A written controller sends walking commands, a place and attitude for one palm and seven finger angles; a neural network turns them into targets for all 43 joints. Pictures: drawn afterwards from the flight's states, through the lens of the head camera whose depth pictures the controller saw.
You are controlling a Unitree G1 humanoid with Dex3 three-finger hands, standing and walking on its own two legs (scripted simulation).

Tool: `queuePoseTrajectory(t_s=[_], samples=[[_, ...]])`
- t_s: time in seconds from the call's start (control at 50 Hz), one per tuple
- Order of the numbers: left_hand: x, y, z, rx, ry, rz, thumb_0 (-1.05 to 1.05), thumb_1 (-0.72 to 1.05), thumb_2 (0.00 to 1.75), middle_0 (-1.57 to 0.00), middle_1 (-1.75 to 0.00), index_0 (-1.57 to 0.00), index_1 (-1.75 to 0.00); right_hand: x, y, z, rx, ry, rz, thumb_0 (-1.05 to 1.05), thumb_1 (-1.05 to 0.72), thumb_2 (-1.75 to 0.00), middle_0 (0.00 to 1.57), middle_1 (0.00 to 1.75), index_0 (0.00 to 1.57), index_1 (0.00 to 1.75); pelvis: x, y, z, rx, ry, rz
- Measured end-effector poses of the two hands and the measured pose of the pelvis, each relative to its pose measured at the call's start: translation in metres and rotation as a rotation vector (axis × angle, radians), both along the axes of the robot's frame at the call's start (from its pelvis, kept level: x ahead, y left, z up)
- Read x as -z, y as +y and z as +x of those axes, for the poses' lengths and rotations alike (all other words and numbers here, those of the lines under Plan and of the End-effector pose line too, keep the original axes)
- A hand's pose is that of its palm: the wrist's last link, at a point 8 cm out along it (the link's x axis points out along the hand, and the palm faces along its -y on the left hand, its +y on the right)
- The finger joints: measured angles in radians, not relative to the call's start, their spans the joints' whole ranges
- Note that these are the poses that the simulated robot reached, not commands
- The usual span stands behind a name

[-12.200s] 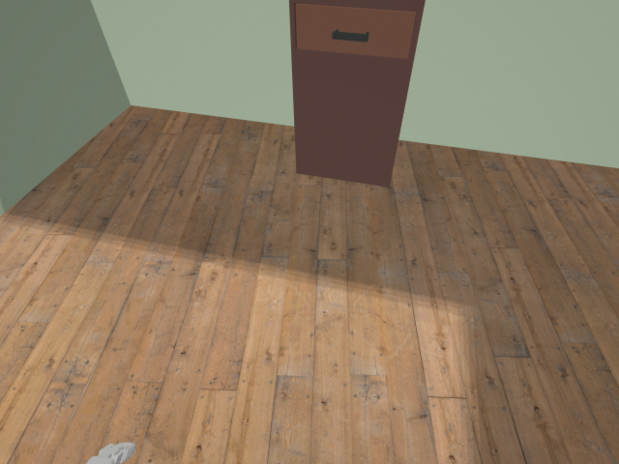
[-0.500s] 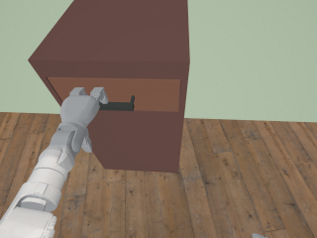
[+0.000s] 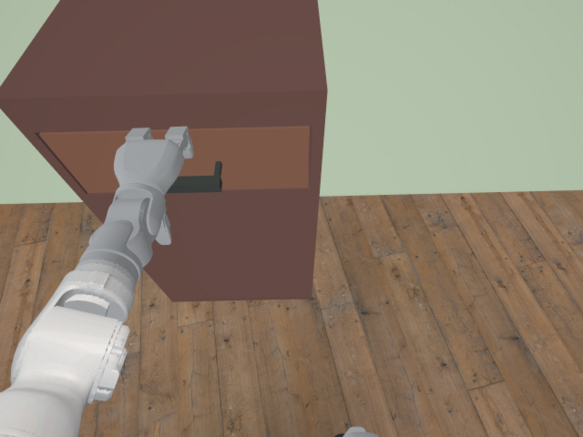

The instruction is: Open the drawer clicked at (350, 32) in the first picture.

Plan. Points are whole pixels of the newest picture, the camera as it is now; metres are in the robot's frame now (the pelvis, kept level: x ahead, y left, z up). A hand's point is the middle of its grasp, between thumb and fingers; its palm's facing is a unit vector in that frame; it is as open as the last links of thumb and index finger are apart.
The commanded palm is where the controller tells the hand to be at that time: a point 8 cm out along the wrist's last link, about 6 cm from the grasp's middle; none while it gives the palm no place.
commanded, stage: move the hooked fingers above the handle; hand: left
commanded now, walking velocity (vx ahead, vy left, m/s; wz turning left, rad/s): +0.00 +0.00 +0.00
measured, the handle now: (184, 176) +0.55 +0.19 -0.02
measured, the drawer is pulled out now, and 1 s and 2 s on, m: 0.00 0.00 0.00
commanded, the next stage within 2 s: none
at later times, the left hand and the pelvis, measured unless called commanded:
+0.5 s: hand (168, 179) +0.49 +0.19 +0.03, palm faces -0.06 +0.01 -1.00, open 13.8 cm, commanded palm +0.47 +0.19 +0.09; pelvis +0.00 -0.01 +0.00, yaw -1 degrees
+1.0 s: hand (158, 178) +0.49 +0.20 +0.04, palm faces -0.08 +0.01 -1.00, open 13.9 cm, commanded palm +0.47 +0.19 +0.09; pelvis +0.01 -0.01 +0.00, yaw +0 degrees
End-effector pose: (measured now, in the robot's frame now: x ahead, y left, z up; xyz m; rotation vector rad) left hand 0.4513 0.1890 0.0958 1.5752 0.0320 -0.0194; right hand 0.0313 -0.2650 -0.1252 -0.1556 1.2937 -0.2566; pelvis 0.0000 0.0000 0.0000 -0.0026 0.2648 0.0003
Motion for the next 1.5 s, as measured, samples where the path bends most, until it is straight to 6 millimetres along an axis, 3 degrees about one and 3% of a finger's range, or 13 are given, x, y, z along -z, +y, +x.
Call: queuePoseTrajectory(t_s=[0.18,0.3,0.44,0.54,0.68,0.8,0.98,1.1,1.2,1.32,1.5], samples=[[0.009,-0.027,0.020,0.092,0.023,-0.031,0.00,-0.49,0.30,-0.32,-1.20,-0.32,-1.20,-0.004,-0.007,-0.031,0.041,0.071,-0.041,0.01,-0.90,-0.90,0.20,0.30,0.20,0.30,0.003,-0.002,0.002,-0.002,0.028,-0.003],[0.008,-0.031,0.028,0.080,-0.045,-0.039,0.00,-0.49,0.30,-0.37,-1.24,-0.33,-1.21,-0.001,-0.011,-0.040,0.048,0.099,-0.040,0.01,-0.90,-0.90,0.20,0.30,0.20,0.30,0.006,-0.004,0.004,0.009,0.054,-0.002],[0.011,-0.013,0.026,-0.047,0.000,0.004,0.00,-0.49,0.30,-0.35,-1.22,-0.33,-1.22,0.001,-0.011,-0.031,0.061,0.066,-0.019,0.01,-0.90,-0.90,0.20,0.30,0.20,0.30,0.003,-0.008,0.002,0.017,0.047,0.002],[0.005,-0.002,0.019,-0.047,0.044,0.001,0.00,-0.49,0.30,-0.33,-1.21,-0.33,-1.21,-0.003,-0.013,-0.018,0.046,0.035,-0.029,0.01,-0.90,-0.90,0.20,0.30,0.20,0.30,0.000,-0.011,0.004,0.009,0.031,0.000],[0.005,-0.017,0.006,0.078,0.045,-0.037,0.00,-0.49,0.30,-0.32,-1.20,-0.32,-1.20,-0.007,-0.019,0.002,-0.001,0.006,-0.051,0.01,-0.90,-0.90,0.20,0.30,0.20,0.30,0.000,-0.011,0.006,-0.013,0.011,-0.004],[0.009,-0.017,0.012,0.069,-0.028,-0.031,0.00,-0.49,0.30,-0.32,-1.20,-0.32,-1.20,-0.005,-0.021,0.012,-0.016,-0.023,-0.061,0.01,-0.90,-0.90,0.20,0.30,0.20,0.30,0.004,-0.010,0.004,-0.014,0.029,-0.002],[0.002,0.010,0.023,-0.079,0.021,0.014,0.00,-0.49,0.30,-0.31,-1.20,-0.32,-1.20,0.001,-0.011,0.003,0.013,0.020,-0.021,0.01,-0.90,-0.90,0.20,0.30,0.20,0.30,0.002,-0.008,0.009,-0.002,0.042,-0.004],[0.014,-0.011,0.015,0.056,0.112,-0.047,0.00,-0.49,0.30,-0.31,-1.20,-0.32,-1.20,-0.004,-0.007,-0.003,0.014,0.049,-0.030,0.01,-0.90,-0.90,0.20,0.30,0.20,0.30,0.000,-0.005,0.014,-0.010,0.020,-0.009],[0.013,-0.024,0.016,0.158,0.014,-0.077,0.00,-0.49,0.30,-0.32,-1.20,-0.32,-1.20,-0.004,-0.008,-0.003,0.013,0.043,-0.052,0.01,-0.90,-0.90,0.20,0.30,0.20,0.30,0.003,-0.002,0.013,-0.008,0.032,-0.009],[0.007,-0.013,0.024,0.076,-0.098,-0.030,0.00,-0.49,0.30,-0.38,-1.24,-0.32,-1.20,0.005,-0.004,-0.002,0.008,0.049,-0.028,0.01,-0.90,-0.90,0.20,0.30,0.20,0.30,0.007,0.001,0.009,0.002,0.058,-0.008],[0.005,0.015,0.016,-0.083,0.049,-0.001,0.00,-0.49,0.30,-0.35,-1.22,-0.32,-1.21,-0.001,0.002,0.000,0.034,0.013,-0.011,0.01,-0.90,-0.90,0.20,0.30,0.20,0.30,0.000,0.000,0.008,0.008,0.025,-0.006]])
